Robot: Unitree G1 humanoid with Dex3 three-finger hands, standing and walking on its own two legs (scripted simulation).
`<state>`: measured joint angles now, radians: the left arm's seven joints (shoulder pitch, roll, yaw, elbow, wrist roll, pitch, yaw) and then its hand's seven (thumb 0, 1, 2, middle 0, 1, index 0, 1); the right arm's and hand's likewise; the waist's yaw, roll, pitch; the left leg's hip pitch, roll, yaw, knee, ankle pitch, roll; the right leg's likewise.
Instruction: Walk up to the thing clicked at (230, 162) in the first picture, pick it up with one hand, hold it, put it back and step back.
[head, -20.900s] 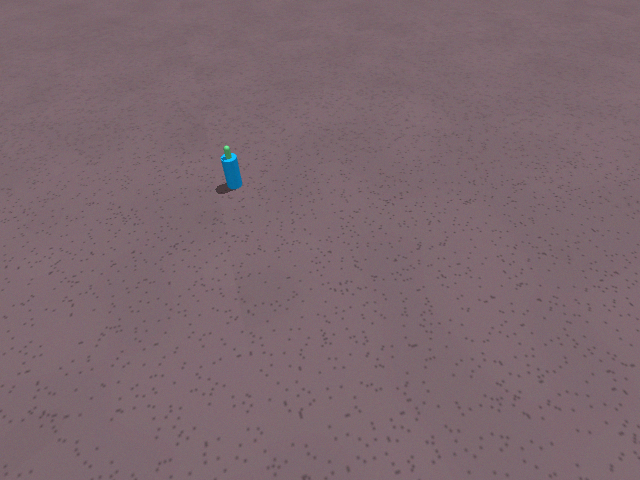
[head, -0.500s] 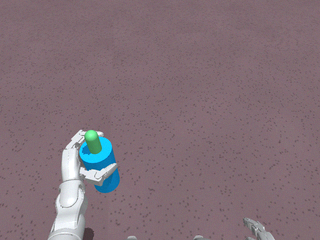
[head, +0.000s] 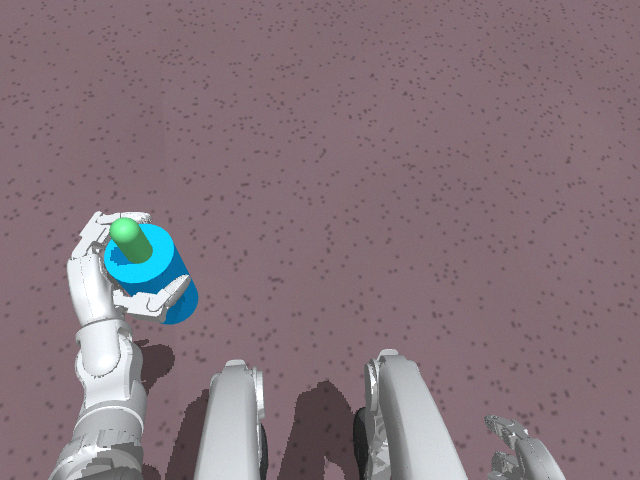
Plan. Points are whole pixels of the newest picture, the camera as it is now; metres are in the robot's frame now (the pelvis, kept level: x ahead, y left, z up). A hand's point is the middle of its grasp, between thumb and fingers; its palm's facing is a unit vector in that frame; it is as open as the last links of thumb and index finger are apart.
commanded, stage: crouch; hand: left
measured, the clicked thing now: (152, 270) +0.39 +0.22 -0.06
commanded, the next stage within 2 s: lower in 1.02 s
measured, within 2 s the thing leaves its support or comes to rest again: neither
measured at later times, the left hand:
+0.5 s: hand (171, 290) +0.40 +0.24 -0.22, palm faces +0.30 -0.95 -0.06, open 10.7 cm
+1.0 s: hand (179, 297) +0.41 +0.25 -0.30, palm faces +0.27 -0.96 -0.04, open 10.7 cm
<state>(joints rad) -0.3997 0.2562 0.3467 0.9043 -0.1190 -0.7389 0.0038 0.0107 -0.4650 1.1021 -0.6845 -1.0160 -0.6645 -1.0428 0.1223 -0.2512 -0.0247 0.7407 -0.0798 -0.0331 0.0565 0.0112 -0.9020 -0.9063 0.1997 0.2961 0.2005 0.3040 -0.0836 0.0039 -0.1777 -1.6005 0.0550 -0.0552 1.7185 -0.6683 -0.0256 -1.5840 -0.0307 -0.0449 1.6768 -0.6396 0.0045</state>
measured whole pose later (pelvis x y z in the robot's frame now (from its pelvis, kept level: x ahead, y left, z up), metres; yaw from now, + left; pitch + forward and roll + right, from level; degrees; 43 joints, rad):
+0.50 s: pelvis -0.03 +0.00 -0.15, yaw -1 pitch +34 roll -4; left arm -0.60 0.39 0.50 1.07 -0.08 -0.76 -0.05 0.01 -0.48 1.13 -0.68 -1.03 -0.66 -1.06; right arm 0.06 -0.27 0.02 0.77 -0.12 -0.02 0.08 0.01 -0.92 -0.92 0.20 0.30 0.20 0.30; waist -0.14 -0.02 -0.10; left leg -2.09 0.03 -0.10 2.21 -0.71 -0.03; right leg -2.07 -0.04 -0.04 2.16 -0.67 0.01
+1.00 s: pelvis -0.04 +0.01 -0.22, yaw -4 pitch +29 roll -7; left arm -0.65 0.49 0.56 1.11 -0.07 -0.76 -0.09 0.01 -0.48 1.13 -0.67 -1.04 -0.65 -1.07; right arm 0.06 -0.29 0.10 0.76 -0.16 0.01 0.09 0.01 -0.91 -0.91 0.20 0.30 0.20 0.30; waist -0.17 -0.05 0.01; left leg -2.25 0.02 -0.15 2.43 -0.69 -0.03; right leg -2.19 -0.03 -0.07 2.33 -0.65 0.02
